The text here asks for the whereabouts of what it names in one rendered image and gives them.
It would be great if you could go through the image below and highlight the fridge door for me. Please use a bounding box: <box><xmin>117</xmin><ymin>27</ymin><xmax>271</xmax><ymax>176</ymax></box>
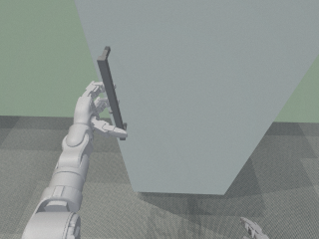
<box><xmin>75</xmin><ymin>0</ymin><xmax>319</xmax><ymax>195</ymax></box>

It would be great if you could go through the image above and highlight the robot left hand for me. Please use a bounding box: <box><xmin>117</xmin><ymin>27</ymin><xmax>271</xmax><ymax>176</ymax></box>
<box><xmin>73</xmin><ymin>81</ymin><xmax>128</xmax><ymax>138</ymax></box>

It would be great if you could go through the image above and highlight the handle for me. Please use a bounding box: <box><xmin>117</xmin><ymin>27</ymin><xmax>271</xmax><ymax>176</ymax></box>
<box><xmin>97</xmin><ymin>46</ymin><xmax>127</xmax><ymax>140</ymax></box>

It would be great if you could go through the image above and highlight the left robot upper arm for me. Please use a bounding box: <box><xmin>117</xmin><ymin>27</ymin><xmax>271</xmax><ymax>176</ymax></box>
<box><xmin>23</xmin><ymin>211</ymin><xmax>81</xmax><ymax>239</ymax></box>

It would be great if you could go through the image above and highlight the left robot forearm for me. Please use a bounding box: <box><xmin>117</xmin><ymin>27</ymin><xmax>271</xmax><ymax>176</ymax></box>
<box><xmin>21</xmin><ymin>123</ymin><xmax>94</xmax><ymax>239</ymax></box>

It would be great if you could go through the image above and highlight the robot right hand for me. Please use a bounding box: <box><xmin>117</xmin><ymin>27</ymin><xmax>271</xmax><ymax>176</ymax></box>
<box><xmin>240</xmin><ymin>217</ymin><xmax>269</xmax><ymax>239</ymax></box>

